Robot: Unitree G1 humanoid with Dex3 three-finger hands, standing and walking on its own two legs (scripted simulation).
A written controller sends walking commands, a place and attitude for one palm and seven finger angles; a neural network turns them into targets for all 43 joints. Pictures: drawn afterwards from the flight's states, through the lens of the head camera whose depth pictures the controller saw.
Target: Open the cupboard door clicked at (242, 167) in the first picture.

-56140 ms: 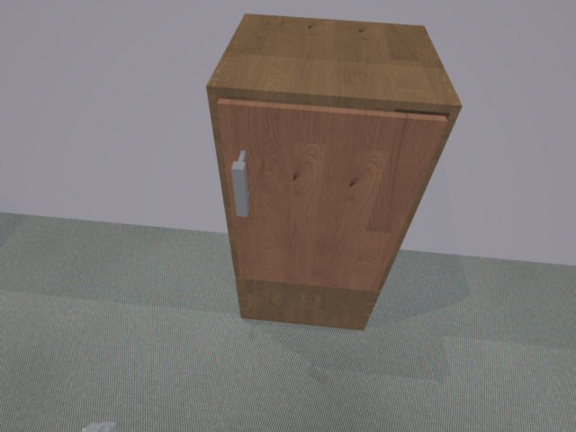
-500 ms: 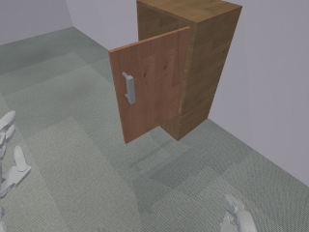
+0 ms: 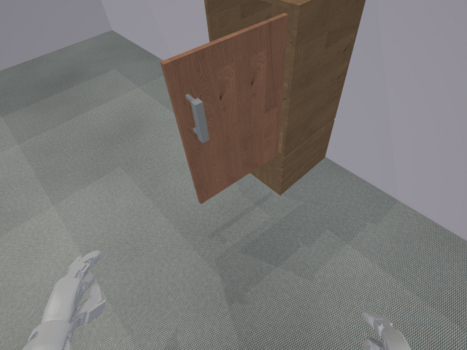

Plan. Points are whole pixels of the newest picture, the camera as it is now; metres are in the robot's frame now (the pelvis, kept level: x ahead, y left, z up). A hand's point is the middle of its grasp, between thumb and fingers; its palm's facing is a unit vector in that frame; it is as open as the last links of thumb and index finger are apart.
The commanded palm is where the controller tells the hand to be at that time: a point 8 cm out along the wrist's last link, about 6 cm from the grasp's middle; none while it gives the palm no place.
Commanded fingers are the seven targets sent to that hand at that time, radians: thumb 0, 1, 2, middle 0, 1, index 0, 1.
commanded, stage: let the arm hang, fingers relaxed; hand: left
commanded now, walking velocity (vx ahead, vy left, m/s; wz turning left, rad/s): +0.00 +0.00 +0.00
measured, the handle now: (196, 118) +0.71 +0.14 -0.02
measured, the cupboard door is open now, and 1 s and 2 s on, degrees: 85 85 85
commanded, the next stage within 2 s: look to check the result in 0.96 s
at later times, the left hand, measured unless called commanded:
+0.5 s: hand out of the picture +0.00 +0.21 -0.15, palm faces -0.02 -0.95 -0.32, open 7.3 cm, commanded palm none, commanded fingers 0.00 0.90 0.90 -0.20 -0.30 -0.20 -0.30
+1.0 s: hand out of the picture +0.10 +0.20 -0.14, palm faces -0.04 -0.95 -0.32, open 7.3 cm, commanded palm none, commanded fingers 0.00 0.90 0.90 -0.20 -0.30 -0.20 -0.30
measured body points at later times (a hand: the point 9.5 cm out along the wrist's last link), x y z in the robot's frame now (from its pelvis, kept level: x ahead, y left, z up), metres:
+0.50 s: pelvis -0.01 -0.03 +0.01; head +0.01 -0.04 +0.46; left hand +0.00 +0.26 -0.13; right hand +0.01 -0.29 -0.15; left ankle +0.04 +0.09 -0.73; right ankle +0.01 -0.12 -0.73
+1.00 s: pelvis +0.02 -0.03 +0.02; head +0.03 -0.04 +0.47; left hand +0.11 +0.25 -0.12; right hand +0.07 -0.31 -0.13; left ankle +0.04 +0.09 -0.73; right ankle +0.01 -0.12 -0.73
